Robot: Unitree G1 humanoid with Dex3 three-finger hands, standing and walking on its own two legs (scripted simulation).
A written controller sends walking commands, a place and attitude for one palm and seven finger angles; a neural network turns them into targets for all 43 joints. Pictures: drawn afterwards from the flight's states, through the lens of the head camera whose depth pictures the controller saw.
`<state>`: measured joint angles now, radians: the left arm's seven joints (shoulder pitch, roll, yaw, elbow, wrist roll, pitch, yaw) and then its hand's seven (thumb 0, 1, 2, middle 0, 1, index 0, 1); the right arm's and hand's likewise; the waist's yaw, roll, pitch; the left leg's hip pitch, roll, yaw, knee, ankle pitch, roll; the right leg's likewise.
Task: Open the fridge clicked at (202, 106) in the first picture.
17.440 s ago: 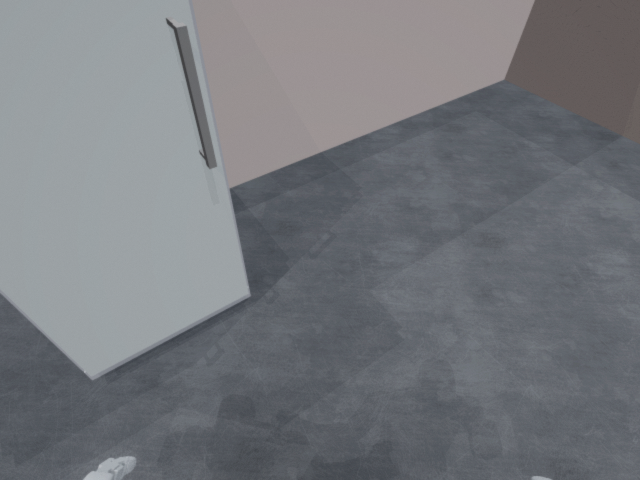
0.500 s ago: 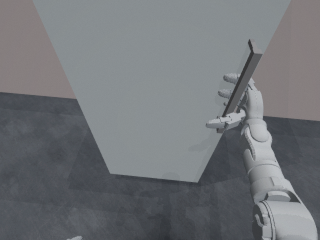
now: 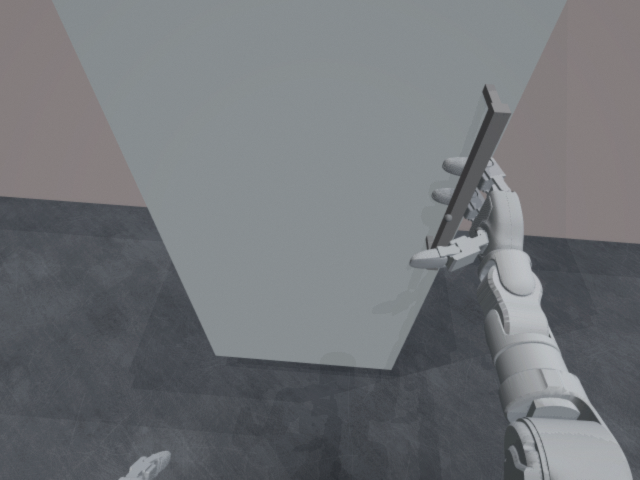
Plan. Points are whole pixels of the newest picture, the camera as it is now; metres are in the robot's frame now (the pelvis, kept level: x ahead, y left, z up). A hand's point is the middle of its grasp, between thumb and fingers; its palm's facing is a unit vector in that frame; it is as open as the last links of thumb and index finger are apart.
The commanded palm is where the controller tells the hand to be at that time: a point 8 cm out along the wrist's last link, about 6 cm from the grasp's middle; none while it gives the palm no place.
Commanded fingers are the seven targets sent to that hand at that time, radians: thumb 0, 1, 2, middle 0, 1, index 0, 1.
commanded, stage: slide the fingers in behind the handle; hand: right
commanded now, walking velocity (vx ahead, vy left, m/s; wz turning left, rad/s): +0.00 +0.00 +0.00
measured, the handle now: (456, 193) +0.49 -0.13 +0.10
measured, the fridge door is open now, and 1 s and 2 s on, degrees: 0 0 10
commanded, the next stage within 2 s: grip the handle and tug to test in 0.06 s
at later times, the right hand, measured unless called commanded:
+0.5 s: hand (447, 217) +0.43 -0.11 +0.11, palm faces -0.04 +1.00 -0.01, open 11.3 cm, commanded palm +0.40 -0.15 +0.11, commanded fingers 0.00 -0.34 -0.66 0.39 1.32 0.39 1.32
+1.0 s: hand (447, 215) +0.43 -0.11 +0.11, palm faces -0.03 +1.00 -0.01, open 5.5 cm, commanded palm +0.40 -0.15 +0.11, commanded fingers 0.00 -0.90 -0.90 0.45 1.40 0.45 1.40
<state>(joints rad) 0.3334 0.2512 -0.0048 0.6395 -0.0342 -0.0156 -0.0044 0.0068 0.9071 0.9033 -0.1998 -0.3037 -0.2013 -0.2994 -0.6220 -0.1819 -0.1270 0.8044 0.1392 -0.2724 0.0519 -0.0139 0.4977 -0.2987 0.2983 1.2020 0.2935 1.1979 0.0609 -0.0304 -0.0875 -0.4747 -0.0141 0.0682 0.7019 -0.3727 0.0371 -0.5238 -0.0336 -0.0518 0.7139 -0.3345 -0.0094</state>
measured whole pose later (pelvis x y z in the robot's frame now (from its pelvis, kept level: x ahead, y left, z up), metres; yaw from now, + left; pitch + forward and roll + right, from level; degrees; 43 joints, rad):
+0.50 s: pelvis -0.01 -0.01 +0.00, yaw +0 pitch +8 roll +1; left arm 0.35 0.25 -0.01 0.66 -0.03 -0.03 0.00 0.01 0.91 0.90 -0.20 -0.30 -0.20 -0.30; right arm -0.67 -0.17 -0.12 0.85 0.13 -0.28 0.02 -0.01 0.09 -0.48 0.34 1.26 0.32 1.26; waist 0.07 -0.03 -0.08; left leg -0.49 -0.01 0.06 0.71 -0.37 0.03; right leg -0.54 -0.03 -0.05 0.73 -0.33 -0.02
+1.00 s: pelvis -0.01 +0.00 +0.00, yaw +0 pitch +9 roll +1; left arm 0.34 0.25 0.00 0.67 -0.03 -0.03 -0.01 0.01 0.91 0.90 -0.20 -0.30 -0.20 -0.30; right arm -0.68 -0.18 -0.11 0.86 0.13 -0.29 0.01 0.01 -0.76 -0.83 0.42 1.38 0.38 1.36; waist 0.06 -0.03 -0.09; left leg -0.50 -0.01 0.07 0.71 -0.37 0.03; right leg -0.55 -0.03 -0.05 0.73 -0.33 -0.02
